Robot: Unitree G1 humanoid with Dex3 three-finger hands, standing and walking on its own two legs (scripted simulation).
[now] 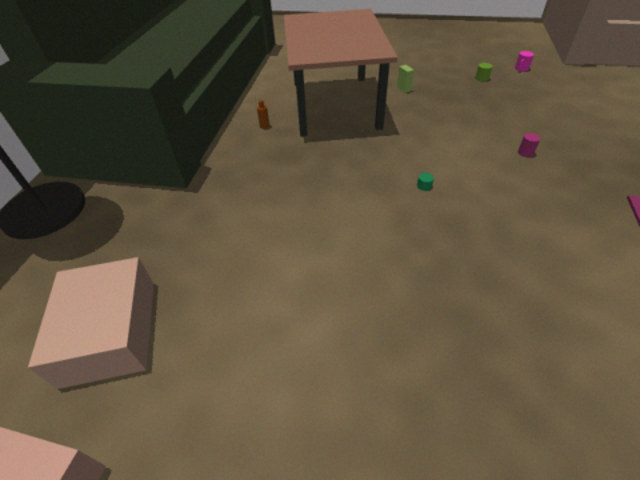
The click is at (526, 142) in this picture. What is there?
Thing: squat round
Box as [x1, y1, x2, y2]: [518, 133, 540, 156]
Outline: 526,133 523,137 518,153 523,156 531,156 540,138 536,134
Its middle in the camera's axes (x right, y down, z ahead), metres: +1.08 -0.46 +2.03
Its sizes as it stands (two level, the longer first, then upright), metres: 0.078 0.078 0.097
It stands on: the floor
